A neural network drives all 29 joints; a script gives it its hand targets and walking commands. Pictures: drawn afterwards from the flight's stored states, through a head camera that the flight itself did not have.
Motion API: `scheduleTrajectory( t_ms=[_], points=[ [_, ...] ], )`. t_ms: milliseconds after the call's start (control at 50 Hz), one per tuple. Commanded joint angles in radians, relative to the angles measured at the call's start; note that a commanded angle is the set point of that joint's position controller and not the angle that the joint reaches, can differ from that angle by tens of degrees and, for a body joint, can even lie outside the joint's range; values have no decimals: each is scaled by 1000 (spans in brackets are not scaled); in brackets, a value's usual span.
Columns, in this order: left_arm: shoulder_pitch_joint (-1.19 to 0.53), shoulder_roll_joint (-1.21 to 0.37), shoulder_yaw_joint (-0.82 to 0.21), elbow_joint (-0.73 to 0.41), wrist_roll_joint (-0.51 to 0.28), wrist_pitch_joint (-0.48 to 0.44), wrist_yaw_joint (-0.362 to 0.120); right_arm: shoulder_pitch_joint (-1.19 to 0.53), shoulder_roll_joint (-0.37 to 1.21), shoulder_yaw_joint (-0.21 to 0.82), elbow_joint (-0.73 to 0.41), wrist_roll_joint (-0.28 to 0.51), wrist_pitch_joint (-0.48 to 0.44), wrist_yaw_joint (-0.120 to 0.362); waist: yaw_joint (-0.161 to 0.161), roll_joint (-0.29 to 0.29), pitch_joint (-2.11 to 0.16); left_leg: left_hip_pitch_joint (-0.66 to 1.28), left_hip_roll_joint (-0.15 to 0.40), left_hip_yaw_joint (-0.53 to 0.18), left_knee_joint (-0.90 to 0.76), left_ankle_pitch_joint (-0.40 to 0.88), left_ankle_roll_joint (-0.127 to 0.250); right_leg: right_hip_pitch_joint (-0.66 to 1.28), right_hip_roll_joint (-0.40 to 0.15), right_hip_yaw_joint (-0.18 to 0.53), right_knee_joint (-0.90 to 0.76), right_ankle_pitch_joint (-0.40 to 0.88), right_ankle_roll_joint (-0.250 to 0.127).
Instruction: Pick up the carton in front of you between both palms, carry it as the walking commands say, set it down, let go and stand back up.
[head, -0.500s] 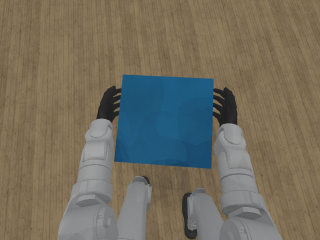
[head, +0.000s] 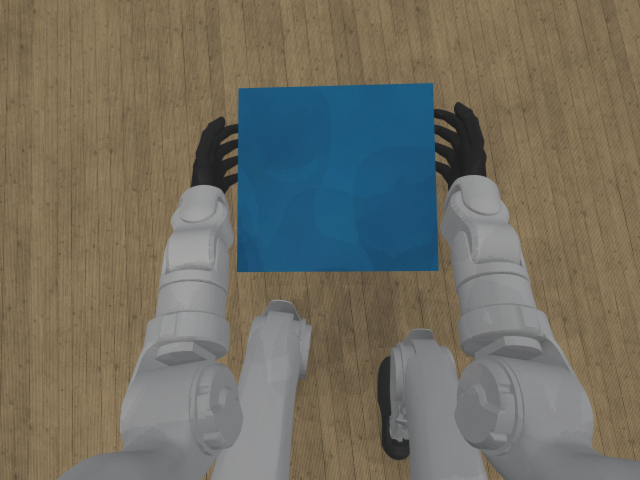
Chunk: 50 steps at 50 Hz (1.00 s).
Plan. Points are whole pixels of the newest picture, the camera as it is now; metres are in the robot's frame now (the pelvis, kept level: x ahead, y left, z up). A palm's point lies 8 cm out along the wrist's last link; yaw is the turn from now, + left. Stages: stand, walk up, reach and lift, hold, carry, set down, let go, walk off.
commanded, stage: set down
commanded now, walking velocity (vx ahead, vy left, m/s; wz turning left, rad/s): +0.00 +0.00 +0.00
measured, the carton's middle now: (335, 197) +0.45 +0.07 -0.17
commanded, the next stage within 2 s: none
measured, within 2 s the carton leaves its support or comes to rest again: rests again in 1.36 s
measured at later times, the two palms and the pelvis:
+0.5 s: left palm (224, 205) +0.43 +0.24 -0.24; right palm (414, 185) +0.50 -0.05 -0.24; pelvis -0.02 -0.01 -0.10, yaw -1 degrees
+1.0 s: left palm (230, 207) +0.44 +0.25 -0.30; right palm (404, 193) +0.51 -0.05 -0.30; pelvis -0.02 -0.01 -0.15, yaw -1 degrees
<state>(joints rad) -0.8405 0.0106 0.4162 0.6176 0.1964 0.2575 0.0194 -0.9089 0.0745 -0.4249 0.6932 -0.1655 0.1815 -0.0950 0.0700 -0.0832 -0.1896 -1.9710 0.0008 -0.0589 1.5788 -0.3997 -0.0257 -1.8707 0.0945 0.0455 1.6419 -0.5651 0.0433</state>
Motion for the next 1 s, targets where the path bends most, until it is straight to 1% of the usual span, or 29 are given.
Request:
scheduleTrajectory(
  t_ms=[0,80,100,120,140,180,200,240,260,340,360,400,420,440,460,480,580,600,620,680,700,740,800,840,900,920,940,960,980],
  points=[
    [-615,-833,-504,-39,-106,-30,-189,-532,892,505,84,81,16,200,82,83,-960,822,-129,102,-73,219,-25,163,142,-100,-137,116,-10],
    [-640,-802,-483,-29,-108,-29,-196,-563,891,509,99,86,16,194,95,47,-967,762,-127,109,-8,266,-22,123,146,-104,-85,139,-3],
    [-663,-807,-483,-32,-111,-30,-196,-573,890,503,110,84,17,192,80,50,-978,755,-125,113,3,251,-22,125,148,-106,-76,130,-2],
    [-685,-774,-470,-29,-109,-30,-199,-610,887,512,111,102,17,187,123,53,-971,707,-122,114,14,237,-21,114,146,-100,-52,126,-8],
    [-682,-793,-470,-13,-119,-29,-201,-598,883,499,117,91,14,185,88,44,-955,706,-124,109,21,247,-20,101,148,-110,-46,137,-9],
    [-700,-772,-450,-7,-111,-31,-208,-641,873,492,121,98,13,182,114,56,-948,661,-121,124,52,228,-24,85,146,-99,-27,113,-12],
    [-719,-734,-438,-9,-118,-37,-211,-639,871,504,143,99,14,174,112,20,-925,623,-119,123,69,247,-21,70,149,-101,-16,134,-7],
    [-756,-723,-444,-19,-127,-41,-213,-656,839,498,156,99,7,166,114,50,-942,601,-115,127,93,243,-26,64,147,-103,19,133,-10],
    [-757,-723,-417,-6,-124,-45,-214,-666,837,490,153,91,3,158,105,22,-949,587,-113,133,112,247,-26,75,148,-104,20,138,-7],
    [-788,-663,-380,27,-114,-47,-219,-719,803,481,194,94,7,151,137,15,-905,512,-107,143,151,230,-28,43,146,-102,67,118,-7],
    [-826,-665,-389,-3,-134,-52,-222,-738,799,493,176,105,4,150,117,-2,-938,521,-105,147,168,226,-26,75,148,-106,74,121,-4],
    [-852,-618,-376,0,-128,-52,-224,-756,803,504,195,129,6,149,156,-4,-907,485,-100,148,187,247,-27,37,147,-105,111,142,-5],
    [-847,-612,-372,10,-124,-52,-223,-768,777,502,200,131,3,148,161,25,-936,484,-97,158,209,248,-32,63,145,-97,122,143,-6],
    [-841,-621,-367,37,-140,-54,-225,-789,771,511,197,127,2,145,145,-26,-914,435,-100,157,220,241,-29,68,142,-107,125,141,1],
    [-884,-619,-370,8,-137,-58,-225,-780,776,502,220,134,2,143,161,14,-900,438,-96,164,229,241,-32,61,144,-95,135,144,-9],
    [-857,-596,-350,44,-134,-58,-226,-790,756,500,232,129,1,141,149,-10,-900,446,-93,156,237,227,-30,44,143,-109,152,126,-4],
    [-969,-569,-388,-6,-183,-78,-219,-885,731,544,202,179,-16,138,167,-35,-927,430,-82,157,299,256,-29,50,138,-112,217,145,-6],
    [-939,-574,-385,43,-180,-74,-220,-898,726,548,201,194,-21,136,180,-12,-936,463,-81,162,310,266,-28,31,138,-109,220,131,-6],
    [-959,-577,-389,1,-202,-85,-222,-907,728,573,197,196,-17,137,168,-48,-963,452,-78,161,325,276,-29,64,135,-115,239,150,-3],
    [-971,-624,-408,39,-235,-82,-227,-937,710,559,178,195,-30,135,145,-24,-984,485,-78,158,336,284,-31,61,129,-121,253,147,-11],
    [-1000,-619,-414,20,-245,-78,-232,-926,717,561,186,201,-29,135,160,-9,-1000,467,-77,164,341,284,-35,80,129,-115,266,165,-16],
    [-971,-659,-420,42,-258,-75,-239,-903,730,548,195,163,-29,134,117,-56,-944,435,-84,148,353,302,-32,46,128,-131,268,172,-15],
    [-918,-626,-390,111,-227,-72,-249,-891,728,517,209,164,-31,152,139,-33,-805,389,-86,140,353,275,-22,-68,126,-125,274,133,-20],
    [-952,-611,-382,104,-226,-85,-245,-862,726,487,253,134,-32,157,119,-57,-781,351,-86,136,353,251,-23,-66,125,-120,271,123,-22],
    [-924,-597,-343,147,-206,-95,-241,-889,701,486,265,152,-43,164,157,-40,-773,345,-78,140,361,265,-21,-68,124,-114,282,128,-20],
    [-926,-596,-339,152,-207,-99,-240,-882,716,498,258,159,-48,164,151,-56,-774,343,-81,141,369,266,-15,-84,128,-115,280,131,-17],
    [-924,-564,-320,156,-191,-102,-237,-888,720,504,267,170,-47,168,180,-51,-719,311,-78,144,365,263,-13,-110,126,-105,278,124,-19],
    [-896,-583,-316,189,-180,-100,-236,-900,702,483,267,166,-54,173,171,-33,-705,316,-80,137,363,262,-10,-126,130,-110,282,117,-21],
    [-904,-577,-299,178,-186,-107,-236,-877,673,487,284,146,-51,171,147,-75,-687,270,-75,138,373,250,-14,-103,124,-106,276,120,-20]
  ],
)
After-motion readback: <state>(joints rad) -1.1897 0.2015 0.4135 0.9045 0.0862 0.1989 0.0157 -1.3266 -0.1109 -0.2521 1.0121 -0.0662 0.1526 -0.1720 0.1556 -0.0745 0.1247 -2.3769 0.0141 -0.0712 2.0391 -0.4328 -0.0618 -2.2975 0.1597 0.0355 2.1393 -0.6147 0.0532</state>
